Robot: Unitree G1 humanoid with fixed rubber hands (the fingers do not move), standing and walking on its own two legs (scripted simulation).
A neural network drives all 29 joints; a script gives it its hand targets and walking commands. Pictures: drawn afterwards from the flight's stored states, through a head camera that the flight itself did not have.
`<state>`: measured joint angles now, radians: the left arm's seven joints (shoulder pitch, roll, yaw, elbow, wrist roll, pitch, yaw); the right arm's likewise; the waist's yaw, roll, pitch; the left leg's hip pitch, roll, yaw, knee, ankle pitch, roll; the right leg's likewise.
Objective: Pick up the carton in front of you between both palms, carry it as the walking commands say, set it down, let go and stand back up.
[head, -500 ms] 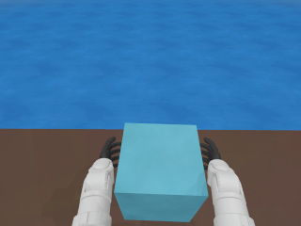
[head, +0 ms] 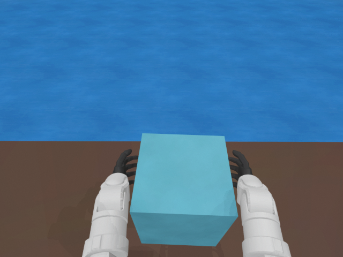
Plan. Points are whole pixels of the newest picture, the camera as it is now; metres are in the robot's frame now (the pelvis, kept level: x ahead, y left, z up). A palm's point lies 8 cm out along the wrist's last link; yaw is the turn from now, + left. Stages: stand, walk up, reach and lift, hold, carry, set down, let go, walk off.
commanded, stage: reach and lift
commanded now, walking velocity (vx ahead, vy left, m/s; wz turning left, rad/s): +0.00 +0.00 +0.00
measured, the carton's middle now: (180, 192) +0.30 +0.00 -0.04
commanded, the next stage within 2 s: hold in 0.48 s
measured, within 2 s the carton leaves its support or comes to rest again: neither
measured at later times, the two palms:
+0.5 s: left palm (119, 177) +0.30 +0.15 +0.04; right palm (245, 178) +0.30 -0.15 +0.04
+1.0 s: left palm (118, 178) +0.29 +0.15 +0.05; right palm (248, 180) +0.29 -0.15 +0.05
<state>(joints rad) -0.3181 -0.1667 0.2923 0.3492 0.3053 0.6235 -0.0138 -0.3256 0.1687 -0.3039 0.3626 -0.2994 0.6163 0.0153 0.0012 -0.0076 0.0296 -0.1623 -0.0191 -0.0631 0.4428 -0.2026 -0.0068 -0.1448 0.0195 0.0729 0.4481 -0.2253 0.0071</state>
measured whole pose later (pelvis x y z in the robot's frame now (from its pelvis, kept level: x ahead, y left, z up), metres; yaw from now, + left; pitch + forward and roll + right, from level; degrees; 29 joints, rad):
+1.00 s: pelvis +0.00 +0.00 +0.00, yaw +0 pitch -8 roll +0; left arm -0.29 -0.16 0.24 0.23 0.27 0.75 -0.01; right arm -0.30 0.16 -0.25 0.24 -0.27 0.75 0.01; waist 0.00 -0.01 0.05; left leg -0.07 -0.02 -0.07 0.39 -0.18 -0.01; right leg -0.06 0.02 0.07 0.40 -0.20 0.01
